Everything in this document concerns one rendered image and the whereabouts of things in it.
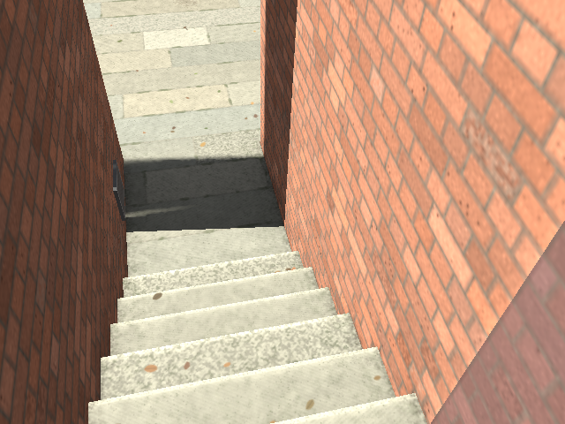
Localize stairs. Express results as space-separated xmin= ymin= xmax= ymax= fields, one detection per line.
xmin=88 ymin=251 xmax=427 ymax=424

